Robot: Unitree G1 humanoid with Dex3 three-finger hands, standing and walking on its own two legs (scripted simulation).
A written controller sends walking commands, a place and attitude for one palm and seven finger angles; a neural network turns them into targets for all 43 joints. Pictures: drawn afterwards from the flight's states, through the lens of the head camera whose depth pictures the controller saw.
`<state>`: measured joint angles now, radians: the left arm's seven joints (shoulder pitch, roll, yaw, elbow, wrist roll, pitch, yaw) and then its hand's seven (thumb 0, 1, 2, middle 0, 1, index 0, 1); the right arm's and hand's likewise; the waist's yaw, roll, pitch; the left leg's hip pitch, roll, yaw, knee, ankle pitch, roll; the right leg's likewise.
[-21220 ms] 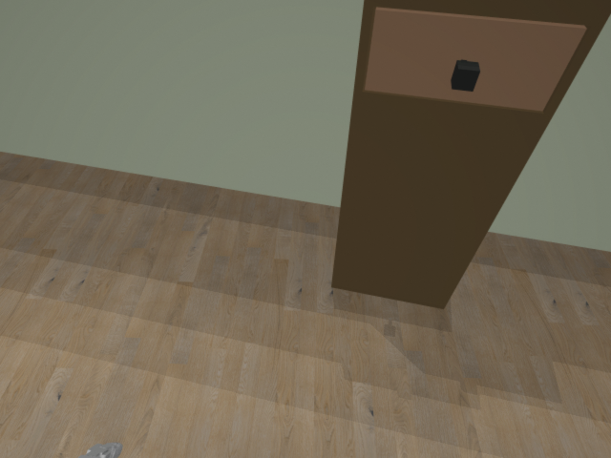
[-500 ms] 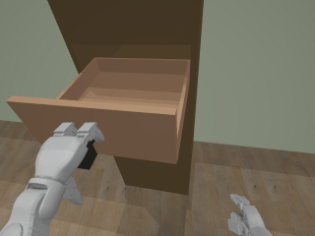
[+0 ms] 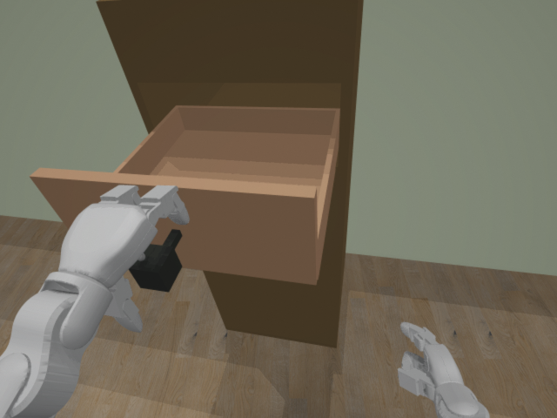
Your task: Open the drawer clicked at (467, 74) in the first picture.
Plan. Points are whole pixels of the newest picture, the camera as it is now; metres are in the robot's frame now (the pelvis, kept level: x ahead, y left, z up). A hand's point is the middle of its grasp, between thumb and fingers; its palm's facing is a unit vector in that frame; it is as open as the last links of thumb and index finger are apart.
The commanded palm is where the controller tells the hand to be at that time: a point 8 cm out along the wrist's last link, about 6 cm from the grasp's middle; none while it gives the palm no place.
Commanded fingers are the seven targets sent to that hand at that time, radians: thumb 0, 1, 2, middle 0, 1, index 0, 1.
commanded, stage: lift the hand off the handle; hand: left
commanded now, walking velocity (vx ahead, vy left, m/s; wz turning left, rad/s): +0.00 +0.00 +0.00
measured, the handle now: (164, 255) +0.26 +0.20 +0.15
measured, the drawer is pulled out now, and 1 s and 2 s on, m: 0.30 0.30 0.30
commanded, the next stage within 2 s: draw the hand back to the body in 0.80 s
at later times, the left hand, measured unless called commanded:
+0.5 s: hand (128, 204) +0.25 +0.20 +0.25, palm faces +0.29 -0.04 -0.96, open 13.4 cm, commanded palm +0.20 +0.21 +0.33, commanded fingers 0.00 -0.50 0.30 -0.30 -1.20 -0.30 -1.20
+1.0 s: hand (127, 169) +0.26 +0.20 +0.29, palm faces +0.35 -0.06 -0.93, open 13.9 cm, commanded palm +0.20 +0.21 +0.35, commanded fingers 0.00 -0.50 0.30 -0.30 -1.20 -0.30 -1.20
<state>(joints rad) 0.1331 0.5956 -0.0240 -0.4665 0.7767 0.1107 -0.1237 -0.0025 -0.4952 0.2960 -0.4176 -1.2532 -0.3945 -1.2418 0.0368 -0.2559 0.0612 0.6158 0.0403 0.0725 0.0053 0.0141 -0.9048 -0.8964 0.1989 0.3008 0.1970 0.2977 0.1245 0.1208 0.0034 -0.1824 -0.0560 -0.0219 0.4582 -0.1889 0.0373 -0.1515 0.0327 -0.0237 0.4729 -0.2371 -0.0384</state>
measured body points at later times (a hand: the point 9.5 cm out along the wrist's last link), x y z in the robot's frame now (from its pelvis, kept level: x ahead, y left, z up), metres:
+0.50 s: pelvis -0.02 +0.00 +0.00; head -0.04 -0.06 +0.44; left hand +0.22 +0.20 +0.30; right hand +0.24 -0.17 -0.08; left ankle +0.04 +0.09 -0.74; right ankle +0.02 -0.09 -0.74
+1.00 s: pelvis -0.01 -0.01 -0.01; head -0.03 -0.07 +0.44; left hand +0.24 +0.20 +0.34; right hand +0.23 -0.21 -0.09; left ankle +0.04 +0.09 -0.74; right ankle +0.02 -0.09 -0.74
